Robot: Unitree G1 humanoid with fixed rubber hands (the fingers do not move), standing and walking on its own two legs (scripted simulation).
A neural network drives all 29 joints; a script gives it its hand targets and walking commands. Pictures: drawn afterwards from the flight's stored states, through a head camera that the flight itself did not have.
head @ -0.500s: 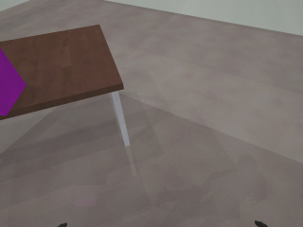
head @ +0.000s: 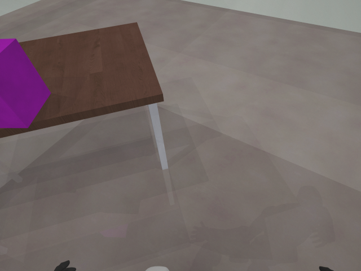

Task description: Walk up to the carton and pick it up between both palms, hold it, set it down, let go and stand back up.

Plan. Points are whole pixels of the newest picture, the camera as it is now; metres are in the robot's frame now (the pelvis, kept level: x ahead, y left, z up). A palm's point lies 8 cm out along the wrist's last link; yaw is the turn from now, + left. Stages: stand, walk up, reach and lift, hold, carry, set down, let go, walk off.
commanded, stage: walk up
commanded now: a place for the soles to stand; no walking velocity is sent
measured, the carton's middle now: out of the picture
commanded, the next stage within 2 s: none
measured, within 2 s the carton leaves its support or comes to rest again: neither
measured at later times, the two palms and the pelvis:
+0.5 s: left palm out of the picture +0.07 +0.46 -0.10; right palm (258, 230) +0.24 -0.18 -0.15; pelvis +0.09 +0.12 -0.03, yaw +14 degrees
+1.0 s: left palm out of the picture +0.14 +0.59 -0.11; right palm (196, 182) +0.38 -0.02 -0.14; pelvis +0.19 +0.25 -0.04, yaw +20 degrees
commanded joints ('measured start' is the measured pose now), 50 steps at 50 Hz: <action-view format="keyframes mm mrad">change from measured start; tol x64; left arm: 1 24 353 91 -111 16 -38 24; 50 486 540 131 -130 22 -87 38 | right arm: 1 -57 -214 -76 -152 2 -8 53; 50 -30 -137 -56 -386 35 -64 1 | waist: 1 26 -169 2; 36 -170 374 -162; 50 144 -324 -99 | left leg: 1 -256 153 -90 38 21 -22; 9 340 -34 179 -233 99 14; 12 201 336 -729 -760 -392 332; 24 -509 -10 -167 317 -48 -19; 35 464 -20 -3 -333 -6 90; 37 304 341 -742 -654 -232 305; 50 -573 -91 -2 285 -164 33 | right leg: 1 81 -420 226 -164 17 -227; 12 -571 -61 47 820 -439 -54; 22 36 -577 838 -279 -498 -192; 29 -16 -396 195 11 381 -222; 38 -636 -101 99 933 -276 -59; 50 136 -508 804 -178 -559 -236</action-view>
